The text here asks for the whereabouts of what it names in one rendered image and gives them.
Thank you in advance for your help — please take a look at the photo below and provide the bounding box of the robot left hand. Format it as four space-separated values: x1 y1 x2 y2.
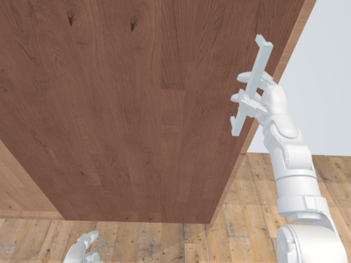
63 230 103 263

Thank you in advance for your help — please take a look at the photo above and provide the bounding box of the robot right upper arm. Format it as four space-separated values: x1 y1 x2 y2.
276 224 346 263

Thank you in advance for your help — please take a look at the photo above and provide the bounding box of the wardrobe door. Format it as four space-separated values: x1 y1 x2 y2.
0 0 305 224
0 140 58 212

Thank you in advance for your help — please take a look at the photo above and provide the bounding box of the handle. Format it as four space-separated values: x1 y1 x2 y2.
230 35 273 136

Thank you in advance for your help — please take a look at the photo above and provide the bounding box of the robot right hand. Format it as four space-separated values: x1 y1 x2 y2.
231 71 288 127

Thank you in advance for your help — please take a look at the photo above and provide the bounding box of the right robot forearm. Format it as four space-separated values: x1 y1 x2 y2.
263 114 348 263

